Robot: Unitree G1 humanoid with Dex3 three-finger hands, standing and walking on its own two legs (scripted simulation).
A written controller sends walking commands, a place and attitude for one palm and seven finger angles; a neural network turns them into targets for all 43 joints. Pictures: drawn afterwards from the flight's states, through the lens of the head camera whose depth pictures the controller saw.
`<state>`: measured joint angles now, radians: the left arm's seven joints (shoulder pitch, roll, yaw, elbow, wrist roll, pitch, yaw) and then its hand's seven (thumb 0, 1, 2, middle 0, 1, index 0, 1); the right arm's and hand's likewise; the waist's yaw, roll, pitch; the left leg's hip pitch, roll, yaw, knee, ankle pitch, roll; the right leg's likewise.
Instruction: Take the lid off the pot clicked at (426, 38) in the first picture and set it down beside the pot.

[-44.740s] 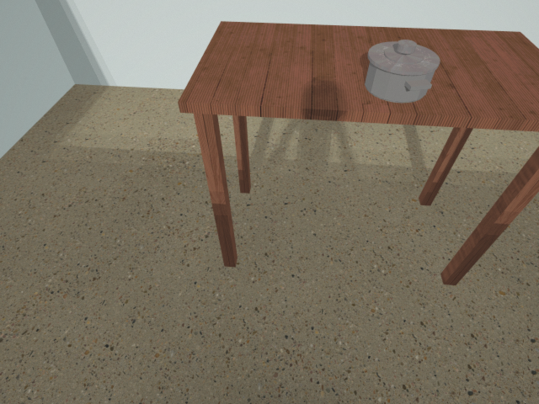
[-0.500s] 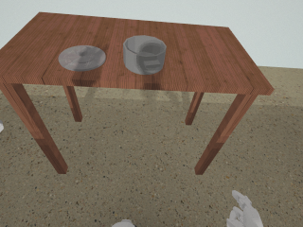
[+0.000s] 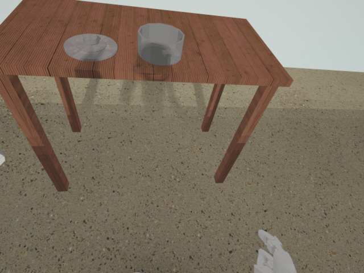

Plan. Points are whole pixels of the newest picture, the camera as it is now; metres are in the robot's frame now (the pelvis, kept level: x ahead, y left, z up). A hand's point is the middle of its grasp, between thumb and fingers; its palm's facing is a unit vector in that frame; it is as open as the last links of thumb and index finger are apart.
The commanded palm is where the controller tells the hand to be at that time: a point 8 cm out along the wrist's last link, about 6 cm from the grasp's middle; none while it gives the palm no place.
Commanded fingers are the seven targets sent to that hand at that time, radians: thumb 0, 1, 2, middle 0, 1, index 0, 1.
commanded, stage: stop stepping back and stand still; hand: left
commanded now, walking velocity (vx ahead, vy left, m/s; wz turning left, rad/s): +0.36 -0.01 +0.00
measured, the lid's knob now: (90, 39) +0.78 +0.30 +0.09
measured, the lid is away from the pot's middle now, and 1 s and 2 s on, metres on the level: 0.23 0.23 0.23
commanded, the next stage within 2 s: let the arm hang, fingers relaxed in 0.52 s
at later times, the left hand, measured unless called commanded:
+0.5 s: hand out of the picture +0.13 +0.26 +0.27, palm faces +0.42 -0.80 -0.44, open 7.4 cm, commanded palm +0.07 +0.32 +0.28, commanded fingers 0.00 0.90 0.90 -0.20 -0.30 -0.20 -0.30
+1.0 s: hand out of the picture -0.02 +0.24 -0.19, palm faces +0.13 -0.97 -0.20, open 6.7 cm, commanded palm none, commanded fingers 0.00 0.90 0.90 -0.20 -0.30 -0.20 -0.30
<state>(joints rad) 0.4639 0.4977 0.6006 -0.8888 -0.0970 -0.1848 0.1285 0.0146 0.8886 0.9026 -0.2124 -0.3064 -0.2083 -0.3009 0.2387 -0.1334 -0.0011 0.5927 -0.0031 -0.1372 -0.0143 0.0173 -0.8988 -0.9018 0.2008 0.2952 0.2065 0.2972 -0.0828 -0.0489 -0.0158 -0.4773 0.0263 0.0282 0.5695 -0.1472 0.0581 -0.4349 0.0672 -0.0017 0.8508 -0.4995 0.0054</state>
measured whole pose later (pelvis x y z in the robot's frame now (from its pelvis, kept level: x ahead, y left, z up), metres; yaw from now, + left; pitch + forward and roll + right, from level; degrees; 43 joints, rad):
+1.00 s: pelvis -0.01 +0.04 -0.01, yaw +5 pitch +2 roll -1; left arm 0.33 0.22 0.05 0.94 0.00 0.04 0.02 -0.07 1.03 0.90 -0.21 -0.30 -0.21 -0.30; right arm 0.34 -0.18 -0.04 0.97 -0.02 0.03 -0.03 0.01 -0.90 -0.90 0.20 0.29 0.20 0.30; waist -0.02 -0.05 0.04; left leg -0.35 0.04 0.05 0.69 -0.36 0.01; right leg -0.23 -0.02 -0.06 0.65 -0.44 0.00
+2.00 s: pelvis -0.01 +0.04 +0.01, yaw +3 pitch +0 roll +0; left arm 0.31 0.14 0.00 1.14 0.00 0.01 0.04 0.00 0.91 0.90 -0.20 -0.30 -0.20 -0.30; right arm 0.30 -0.14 -0.03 1.15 0.00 0.02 -0.04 0.01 -0.90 -0.90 0.20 0.29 0.20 0.30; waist -0.03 0.01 0.02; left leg -0.18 0.04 0.09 0.45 -0.26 0.00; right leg -0.08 -0.01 -0.03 0.40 -0.31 0.00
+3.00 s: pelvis -0.01 +0.04 +0.01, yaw +3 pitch +0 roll +0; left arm 0.29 0.15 0.00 1.12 0.00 0.00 0.04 0.00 0.91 0.90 -0.20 -0.30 -0.20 -0.30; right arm 0.28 -0.14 -0.04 1.14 0.00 0.00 -0.04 0.01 -0.90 -0.90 0.20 0.29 0.20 0.30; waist -0.03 0.01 0.01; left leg -0.18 0.03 0.09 0.43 -0.24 0.00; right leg -0.09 -0.01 -0.03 0.39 -0.30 0.00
